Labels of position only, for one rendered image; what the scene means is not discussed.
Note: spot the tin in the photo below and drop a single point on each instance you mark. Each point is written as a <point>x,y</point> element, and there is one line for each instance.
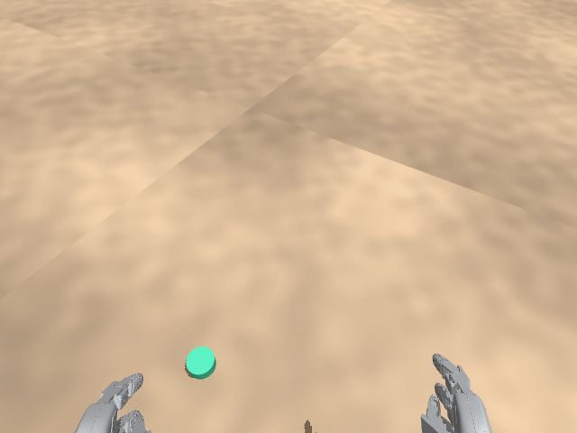
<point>201,362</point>

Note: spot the left robot hand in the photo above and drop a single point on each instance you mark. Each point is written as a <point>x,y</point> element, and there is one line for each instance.
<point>101,417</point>

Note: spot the right robot hand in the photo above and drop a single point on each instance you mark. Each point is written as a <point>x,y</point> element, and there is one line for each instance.
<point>465,409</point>

